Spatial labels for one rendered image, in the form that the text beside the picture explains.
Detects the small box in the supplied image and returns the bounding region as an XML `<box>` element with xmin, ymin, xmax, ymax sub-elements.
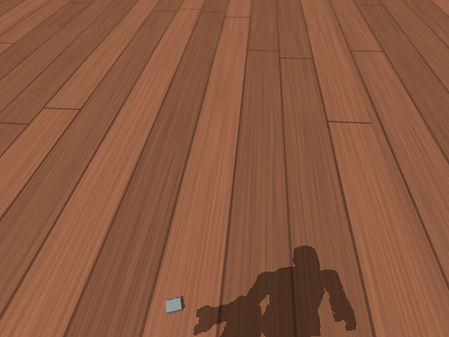
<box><xmin>166</xmin><ymin>297</ymin><xmax>182</xmax><ymax>315</ymax></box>

